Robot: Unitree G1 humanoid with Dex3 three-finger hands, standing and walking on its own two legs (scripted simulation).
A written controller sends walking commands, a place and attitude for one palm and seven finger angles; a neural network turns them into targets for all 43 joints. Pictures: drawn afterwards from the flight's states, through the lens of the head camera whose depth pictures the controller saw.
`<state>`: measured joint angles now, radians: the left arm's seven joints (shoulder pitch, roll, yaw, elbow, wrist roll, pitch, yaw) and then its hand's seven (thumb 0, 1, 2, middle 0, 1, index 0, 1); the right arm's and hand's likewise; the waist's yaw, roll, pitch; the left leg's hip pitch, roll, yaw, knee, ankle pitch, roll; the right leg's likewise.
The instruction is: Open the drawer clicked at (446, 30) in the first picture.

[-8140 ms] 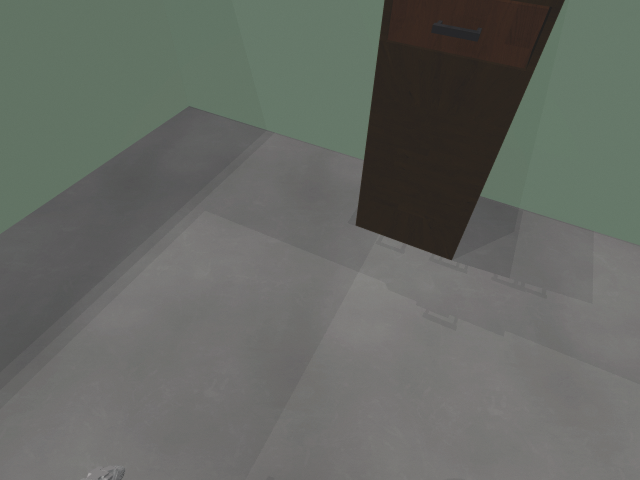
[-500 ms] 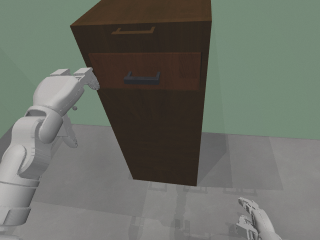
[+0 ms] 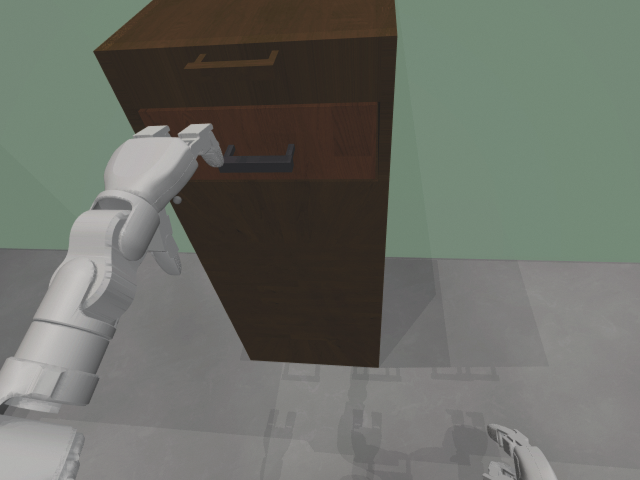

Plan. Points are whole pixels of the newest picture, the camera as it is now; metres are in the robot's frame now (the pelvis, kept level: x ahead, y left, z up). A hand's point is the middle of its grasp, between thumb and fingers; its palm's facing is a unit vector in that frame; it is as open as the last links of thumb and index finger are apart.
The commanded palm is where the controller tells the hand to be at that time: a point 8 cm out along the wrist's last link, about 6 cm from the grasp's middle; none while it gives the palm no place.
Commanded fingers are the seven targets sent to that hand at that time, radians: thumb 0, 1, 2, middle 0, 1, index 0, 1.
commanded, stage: move the hooked fingers above the handle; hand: left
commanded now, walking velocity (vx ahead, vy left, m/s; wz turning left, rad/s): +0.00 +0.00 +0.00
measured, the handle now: (258, 156) +0.57 +0.17 +0.10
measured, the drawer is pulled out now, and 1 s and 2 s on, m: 0.00 0.00 0.00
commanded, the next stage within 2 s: none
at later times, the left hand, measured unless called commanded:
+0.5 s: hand (217, 174) +0.45 +0.18 +0.16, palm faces +0.01 -0.03 -1.00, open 13.9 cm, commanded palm +0.44 +0.19 +0.22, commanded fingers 0.00 -0.50 0.30 -0.30 -1.20 -0.30 -1.20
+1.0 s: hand (253, 152) +0.52 +0.15 +0.14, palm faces -0.03 -0.04 -1.00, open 13.9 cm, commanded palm +0.50 +0.17 +0.21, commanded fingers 0.00 -0.50 0.30 -0.30 -1.20 -0.30 -1.20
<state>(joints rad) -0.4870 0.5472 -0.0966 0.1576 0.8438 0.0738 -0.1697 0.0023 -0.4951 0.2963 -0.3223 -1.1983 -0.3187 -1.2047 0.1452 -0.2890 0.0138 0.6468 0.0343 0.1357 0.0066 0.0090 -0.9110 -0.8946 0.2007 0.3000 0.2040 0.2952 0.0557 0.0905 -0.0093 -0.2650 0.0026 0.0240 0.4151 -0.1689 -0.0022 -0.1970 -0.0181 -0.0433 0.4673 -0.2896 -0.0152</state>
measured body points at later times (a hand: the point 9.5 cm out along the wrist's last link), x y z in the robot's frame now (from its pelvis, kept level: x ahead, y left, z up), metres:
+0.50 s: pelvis +0.02 -0.01 +0.00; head +0.05 -0.04 +0.44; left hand +0.44 +0.18 +0.21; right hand +0.17 -0.25 -0.13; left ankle +0.03 +0.12 -0.74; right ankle -0.03 -0.11 -0.74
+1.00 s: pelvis +0.03 -0.01 -0.01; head +0.08 -0.03 +0.44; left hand +0.52 +0.15 +0.20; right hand +0.08 -0.28 -0.15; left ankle +0.03 +0.12 -0.74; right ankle -0.03 -0.11 -0.74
